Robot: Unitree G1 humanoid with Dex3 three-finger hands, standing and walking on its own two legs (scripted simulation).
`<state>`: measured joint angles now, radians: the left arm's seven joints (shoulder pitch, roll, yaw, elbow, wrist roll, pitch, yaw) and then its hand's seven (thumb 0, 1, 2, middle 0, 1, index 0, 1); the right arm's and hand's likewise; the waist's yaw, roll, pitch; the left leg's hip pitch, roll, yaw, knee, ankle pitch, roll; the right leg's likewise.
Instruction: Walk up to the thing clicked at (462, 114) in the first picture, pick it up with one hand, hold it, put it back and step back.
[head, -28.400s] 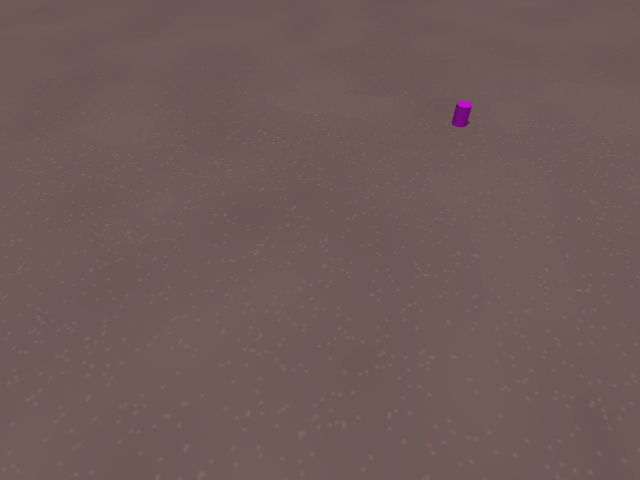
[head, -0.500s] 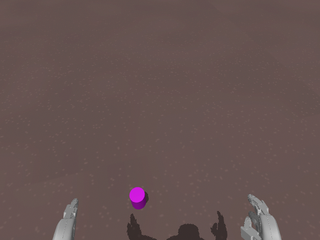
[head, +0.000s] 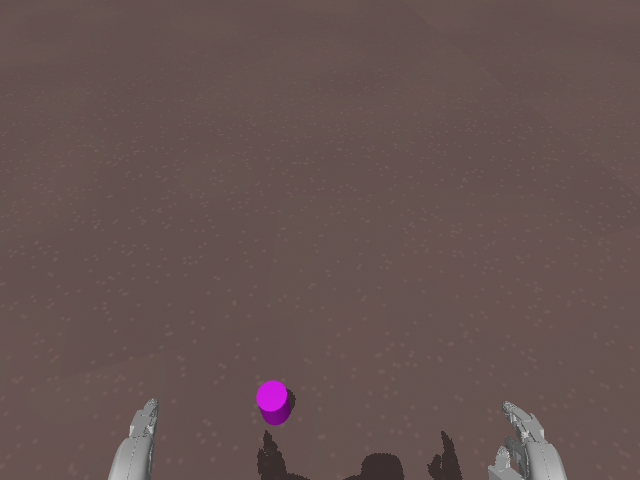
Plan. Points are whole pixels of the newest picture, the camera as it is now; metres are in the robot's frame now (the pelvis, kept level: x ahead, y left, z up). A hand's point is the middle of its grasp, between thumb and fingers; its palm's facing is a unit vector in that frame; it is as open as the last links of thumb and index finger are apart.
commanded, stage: home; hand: left
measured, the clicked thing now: (274, 403) +0.45 +0.16 -0.66
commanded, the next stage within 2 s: stand in 0.74 s
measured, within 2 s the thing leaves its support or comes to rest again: neither
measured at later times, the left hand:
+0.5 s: hand out of the picture +0.16 +0.18 -0.06, palm faces +0.10 -0.95 -0.29, open 17.2 cm
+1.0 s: hand (181, 473) +0.17 +0.19 -0.06, palm faces +0.10 -0.95 -0.29, open 16.0 cm
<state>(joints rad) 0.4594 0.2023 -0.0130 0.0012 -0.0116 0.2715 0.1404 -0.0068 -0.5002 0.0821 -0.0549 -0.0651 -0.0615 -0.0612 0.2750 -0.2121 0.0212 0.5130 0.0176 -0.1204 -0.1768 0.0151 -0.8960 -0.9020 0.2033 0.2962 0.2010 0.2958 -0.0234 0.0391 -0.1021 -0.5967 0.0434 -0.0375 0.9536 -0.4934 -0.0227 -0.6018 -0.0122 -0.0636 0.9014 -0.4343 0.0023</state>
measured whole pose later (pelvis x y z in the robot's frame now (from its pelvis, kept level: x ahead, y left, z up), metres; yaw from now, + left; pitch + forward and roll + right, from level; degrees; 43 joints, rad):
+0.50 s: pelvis +0.00 +0.00 +0.00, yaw +0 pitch +8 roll -2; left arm 0.46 0.20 -0.01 0.00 -0.01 0.27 0.14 -0.01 -0.49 0.09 -0.06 -0.07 -0.06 -0.06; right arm 0.28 -0.21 0.03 0.52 0.02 -0.14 -0.18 0.01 -0.90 -0.90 0.20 0.30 0.20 0.30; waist -0.02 0.04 -0.10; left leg -0.60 0.04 -0.04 0.96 -0.49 -0.02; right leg -0.61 -0.02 -0.06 0.90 -0.43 0.01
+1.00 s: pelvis +0.00 +0.00 +0.00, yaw +0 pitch +8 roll -2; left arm 0.46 0.20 -0.01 -0.01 -0.01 0.27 0.13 -0.01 -0.34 0.24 -0.13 -0.17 -0.13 -0.17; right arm 0.27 -0.20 0.02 0.52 0.01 -0.14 -0.18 0.01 -0.90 -0.90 0.20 0.30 0.20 0.30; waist -0.02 0.04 -0.11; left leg -0.60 0.04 -0.04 0.96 -0.50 -0.02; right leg -0.60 -0.01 -0.06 0.90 -0.44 0.01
